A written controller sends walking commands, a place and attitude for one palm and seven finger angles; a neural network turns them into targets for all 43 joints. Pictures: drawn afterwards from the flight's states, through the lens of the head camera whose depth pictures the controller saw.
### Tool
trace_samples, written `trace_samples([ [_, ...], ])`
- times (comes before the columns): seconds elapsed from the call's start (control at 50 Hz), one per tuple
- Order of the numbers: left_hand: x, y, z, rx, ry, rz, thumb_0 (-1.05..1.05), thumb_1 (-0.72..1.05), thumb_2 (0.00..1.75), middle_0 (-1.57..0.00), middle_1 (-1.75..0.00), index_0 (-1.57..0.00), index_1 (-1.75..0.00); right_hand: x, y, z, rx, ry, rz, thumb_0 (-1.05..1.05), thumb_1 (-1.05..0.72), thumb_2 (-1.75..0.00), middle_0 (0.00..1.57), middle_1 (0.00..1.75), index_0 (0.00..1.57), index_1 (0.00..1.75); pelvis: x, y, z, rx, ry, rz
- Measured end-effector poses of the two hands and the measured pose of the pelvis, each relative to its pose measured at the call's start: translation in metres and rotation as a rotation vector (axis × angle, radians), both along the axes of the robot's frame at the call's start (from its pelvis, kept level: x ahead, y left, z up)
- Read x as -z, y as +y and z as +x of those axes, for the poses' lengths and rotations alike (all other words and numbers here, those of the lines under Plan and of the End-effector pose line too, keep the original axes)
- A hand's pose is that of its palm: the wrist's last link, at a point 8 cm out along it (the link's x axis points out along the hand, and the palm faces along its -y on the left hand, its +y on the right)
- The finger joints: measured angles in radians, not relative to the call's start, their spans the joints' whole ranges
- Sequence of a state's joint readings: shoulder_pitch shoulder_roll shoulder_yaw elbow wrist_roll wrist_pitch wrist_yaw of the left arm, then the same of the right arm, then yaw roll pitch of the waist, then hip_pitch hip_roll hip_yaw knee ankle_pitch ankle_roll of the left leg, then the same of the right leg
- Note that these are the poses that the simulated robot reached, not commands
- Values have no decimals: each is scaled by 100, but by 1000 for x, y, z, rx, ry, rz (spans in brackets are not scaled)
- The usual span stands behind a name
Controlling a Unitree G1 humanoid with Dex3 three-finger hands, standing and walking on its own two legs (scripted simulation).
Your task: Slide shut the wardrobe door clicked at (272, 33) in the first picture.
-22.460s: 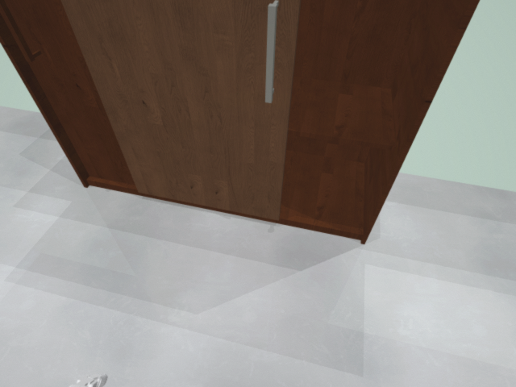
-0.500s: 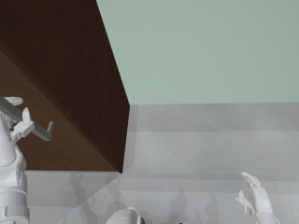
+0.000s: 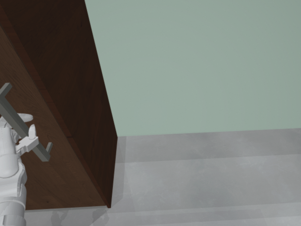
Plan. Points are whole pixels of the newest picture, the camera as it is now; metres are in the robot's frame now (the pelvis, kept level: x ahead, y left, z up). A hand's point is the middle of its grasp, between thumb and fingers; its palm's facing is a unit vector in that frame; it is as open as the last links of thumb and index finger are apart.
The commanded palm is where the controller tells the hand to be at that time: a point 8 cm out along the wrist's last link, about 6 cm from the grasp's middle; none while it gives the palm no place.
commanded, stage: stop walking and hold the door there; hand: left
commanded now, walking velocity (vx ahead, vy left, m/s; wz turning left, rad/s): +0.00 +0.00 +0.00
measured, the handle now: (28, 127) +0.35 +0.37 +0.08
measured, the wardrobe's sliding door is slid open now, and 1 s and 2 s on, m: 0.00 0.00 0.00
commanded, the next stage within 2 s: loosen the grip on the handle in 2.00 s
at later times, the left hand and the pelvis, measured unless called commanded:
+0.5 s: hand (31, 140) +0.31 +0.34 +0.08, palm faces +0.43 -0.86 -0.29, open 5.5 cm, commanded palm +0.26 +0.37 +0.08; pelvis -0.05 +0.05 -0.01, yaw +2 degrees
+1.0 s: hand (29, 141) +0.30 +0.35 +0.08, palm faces +0.10 -0.97 -0.20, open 5.6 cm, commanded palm +0.28 +0.39 +0.08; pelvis -0.09 +0.20 -0.03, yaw +0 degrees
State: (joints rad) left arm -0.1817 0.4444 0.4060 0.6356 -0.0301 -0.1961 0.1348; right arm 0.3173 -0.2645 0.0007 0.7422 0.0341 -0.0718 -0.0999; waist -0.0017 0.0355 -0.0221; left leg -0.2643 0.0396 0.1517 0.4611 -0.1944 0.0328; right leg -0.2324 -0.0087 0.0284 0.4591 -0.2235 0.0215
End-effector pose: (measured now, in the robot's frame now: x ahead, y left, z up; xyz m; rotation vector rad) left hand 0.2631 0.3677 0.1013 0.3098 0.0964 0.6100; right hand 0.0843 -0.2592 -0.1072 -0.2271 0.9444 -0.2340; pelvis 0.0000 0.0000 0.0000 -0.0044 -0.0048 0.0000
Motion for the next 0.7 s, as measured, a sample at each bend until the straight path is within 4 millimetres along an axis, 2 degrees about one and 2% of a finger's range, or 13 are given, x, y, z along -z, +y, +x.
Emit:
trace_samples([
  [0.08, 0, 1, 0, 8, 0, 0, -10, 64, 79, -41, -136, -42, -140, -3, -1, 3, 6, -14, -11, 1, -90, -90, 21, 30, 20, 30, -1, 2, 1, 1, -3, 5],
  [0.22, 0, 1, 0, 10, 2, -5, -10, 65, 78, -40, -136, -42, -140, -11, 0, 24, -14, -75, -16, 1, -90, -90, 21, 30, 20, 30, -1, 3, -3, 0, -2, -1],
  [0.32, 0, 2, 0, 32, -1, 8, -10, 65, 77, -41, -136, -41, -140, -12, 2, 36, -34, -91, -26, 1, -90, -90, 21, 30, 20, 30, 2, 11, -15, -8, 5, -13],
  [0.4, 2, 5, 0, 83, -12, 17, -11, 66, 77, -42, -137, -42, -140, -10, 9, 35, -41, -83, -47, 1, -90, -90, 21, 30, 20, 30, 6, 26, -28, -21, 2, -21],
  [0.52, 7, 11, 2, 176, -62, -5, -12, 67, 79, -44, -139, -41, -140, -11, 42, 17, -49, -78, -59, 1, -90, -90, 20, 30, 20, 30, 13, 56, -50, -31, -18, -12],
  [0.7, 5, 11, -1, 238, -32, -63, -8, 72, 77, -36, -137, -34, -140, -4, 119, -21, -88, -88, 61, 1, -90, -90, 20, 30, 20, 30, 5, 91, -76, 19, -11, -27],
])
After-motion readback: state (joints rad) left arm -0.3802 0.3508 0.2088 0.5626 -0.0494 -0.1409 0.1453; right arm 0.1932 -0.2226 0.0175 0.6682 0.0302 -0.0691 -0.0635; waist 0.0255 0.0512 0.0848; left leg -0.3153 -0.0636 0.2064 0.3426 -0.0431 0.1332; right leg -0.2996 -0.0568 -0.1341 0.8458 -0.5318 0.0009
